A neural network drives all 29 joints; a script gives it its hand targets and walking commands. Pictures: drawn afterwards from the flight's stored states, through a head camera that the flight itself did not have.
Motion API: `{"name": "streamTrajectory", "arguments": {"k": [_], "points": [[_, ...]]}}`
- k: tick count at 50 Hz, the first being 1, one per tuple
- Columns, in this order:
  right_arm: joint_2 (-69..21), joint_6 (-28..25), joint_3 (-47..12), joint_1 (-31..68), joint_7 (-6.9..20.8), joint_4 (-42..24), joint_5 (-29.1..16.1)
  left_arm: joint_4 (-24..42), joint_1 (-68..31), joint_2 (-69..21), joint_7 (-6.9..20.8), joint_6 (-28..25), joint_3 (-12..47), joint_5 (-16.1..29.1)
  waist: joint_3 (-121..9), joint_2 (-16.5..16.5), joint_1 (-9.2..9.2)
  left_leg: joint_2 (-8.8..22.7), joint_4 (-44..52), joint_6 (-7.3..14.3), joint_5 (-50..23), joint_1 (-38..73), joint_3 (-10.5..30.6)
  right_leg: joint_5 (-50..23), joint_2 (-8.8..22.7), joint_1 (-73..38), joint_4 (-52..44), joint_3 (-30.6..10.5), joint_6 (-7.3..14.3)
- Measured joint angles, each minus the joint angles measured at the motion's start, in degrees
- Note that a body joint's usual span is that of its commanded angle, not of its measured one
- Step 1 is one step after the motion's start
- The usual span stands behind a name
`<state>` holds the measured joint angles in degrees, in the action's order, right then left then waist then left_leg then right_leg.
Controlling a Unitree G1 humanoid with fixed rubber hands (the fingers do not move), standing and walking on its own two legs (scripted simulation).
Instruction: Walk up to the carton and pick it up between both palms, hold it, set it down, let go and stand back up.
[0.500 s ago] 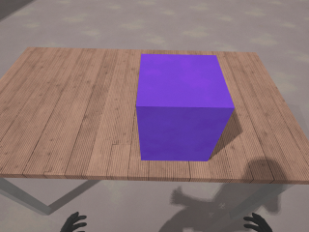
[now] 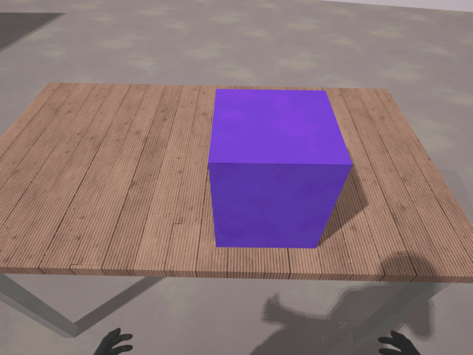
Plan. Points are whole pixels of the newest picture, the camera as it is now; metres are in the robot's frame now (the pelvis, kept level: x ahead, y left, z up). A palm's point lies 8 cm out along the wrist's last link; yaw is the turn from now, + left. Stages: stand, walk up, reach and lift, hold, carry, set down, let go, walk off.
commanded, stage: stand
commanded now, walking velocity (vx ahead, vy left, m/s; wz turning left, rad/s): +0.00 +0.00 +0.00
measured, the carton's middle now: (268, 172) +0.46 -0.03 +0.05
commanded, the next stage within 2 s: none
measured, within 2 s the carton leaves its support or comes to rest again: neither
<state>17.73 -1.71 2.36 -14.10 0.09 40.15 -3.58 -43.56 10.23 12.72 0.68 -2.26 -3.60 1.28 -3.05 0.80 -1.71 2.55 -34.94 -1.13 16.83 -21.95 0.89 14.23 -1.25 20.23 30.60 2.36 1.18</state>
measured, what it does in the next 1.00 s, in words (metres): stands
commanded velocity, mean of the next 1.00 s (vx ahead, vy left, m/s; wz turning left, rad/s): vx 0.00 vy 0.00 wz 0.00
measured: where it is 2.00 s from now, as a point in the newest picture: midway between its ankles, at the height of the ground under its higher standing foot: outside the picture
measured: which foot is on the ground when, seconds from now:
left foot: down 0.00-1.00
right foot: down 0.00-1.00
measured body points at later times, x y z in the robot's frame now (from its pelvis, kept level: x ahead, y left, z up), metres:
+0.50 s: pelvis +0.00 +0.00 +0.00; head +0.00 +0.01 +0.45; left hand +0.13 +0.26 -0.11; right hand +0.13 -0.28 -0.09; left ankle +0.01 +0.13 -0.73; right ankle +0.02 -0.12 -0.73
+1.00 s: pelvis -0.02 +0.00 +0.00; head -0.03 +0.01 +0.45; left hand +0.11 +0.26 -0.11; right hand +0.11 -0.28 -0.09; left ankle +0.01 +0.13 -0.73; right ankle +0.02 -0.12 -0.73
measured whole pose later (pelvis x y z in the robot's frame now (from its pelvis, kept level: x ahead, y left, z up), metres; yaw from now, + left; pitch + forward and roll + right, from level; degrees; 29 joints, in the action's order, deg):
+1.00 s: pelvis -0.02 +0.00 +0.00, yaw +0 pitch +2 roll -2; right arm 17.7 -2.1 2.4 -15.0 0.1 40.2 -3.6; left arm -47.0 10.2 12.7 1.0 -2.6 -3.6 1.3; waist -3.6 1.0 -1.7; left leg 2.5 -34.9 -1.1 15.0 -21.9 0.9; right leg 12.4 -1.3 20.2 30.6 2.4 1.2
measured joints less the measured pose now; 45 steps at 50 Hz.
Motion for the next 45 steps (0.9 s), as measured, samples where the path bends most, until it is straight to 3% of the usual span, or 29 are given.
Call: {"name": "streamTrajectory", "arguments": {"k": [45], "points": [[0.0,-0.4,0.0,-0.8,0.0,0.1,0.0,-3.0,0.0,0.0,0.3,-0.3,0.0,0.0,-0.6,0.2,0.00,0.0,0.0,0.0,-1.4,0.0,0.0,-1.4,0.0,0.0,0.0,0.0,0.0]]}}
